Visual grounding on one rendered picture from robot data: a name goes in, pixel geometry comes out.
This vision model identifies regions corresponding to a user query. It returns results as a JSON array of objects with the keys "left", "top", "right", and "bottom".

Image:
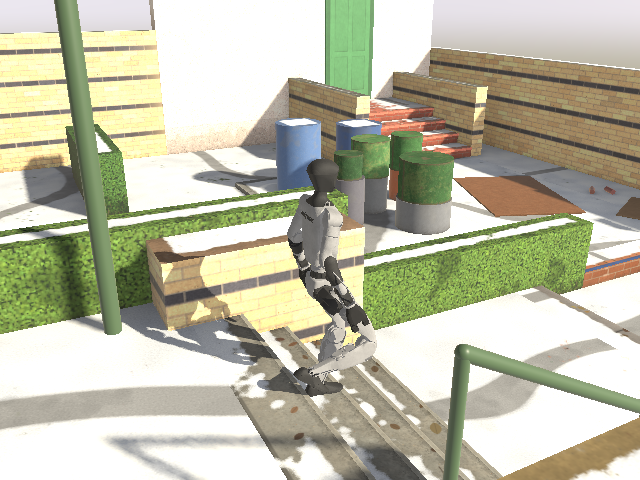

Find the robot right upper arm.
[{"left": 319, "top": 208, "right": 343, "bottom": 269}]

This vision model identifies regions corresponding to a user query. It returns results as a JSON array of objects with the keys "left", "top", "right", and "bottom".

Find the left robot hand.
[{"left": 299, "top": 265, "right": 311, "bottom": 288}]

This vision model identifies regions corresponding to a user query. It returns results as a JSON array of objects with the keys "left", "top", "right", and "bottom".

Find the robot right thigh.
[{"left": 318, "top": 288, "right": 377, "bottom": 348}]

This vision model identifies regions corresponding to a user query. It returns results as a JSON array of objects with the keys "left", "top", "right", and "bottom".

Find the left robot forearm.
[{"left": 288, "top": 238, "right": 310, "bottom": 271}]

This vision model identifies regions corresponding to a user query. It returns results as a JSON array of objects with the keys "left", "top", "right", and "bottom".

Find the right robot hand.
[{"left": 346, "top": 304, "right": 370, "bottom": 333}]

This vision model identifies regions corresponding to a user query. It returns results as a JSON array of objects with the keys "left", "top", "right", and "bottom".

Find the robot left upper arm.
[{"left": 287, "top": 194, "right": 312, "bottom": 243}]

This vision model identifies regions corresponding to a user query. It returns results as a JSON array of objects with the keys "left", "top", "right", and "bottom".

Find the right robot forearm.
[{"left": 324, "top": 256, "right": 356, "bottom": 309}]

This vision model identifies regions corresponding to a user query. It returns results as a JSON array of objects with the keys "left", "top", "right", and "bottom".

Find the robot right foot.
[{"left": 293, "top": 367, "right": 329, "bottom": 394}]

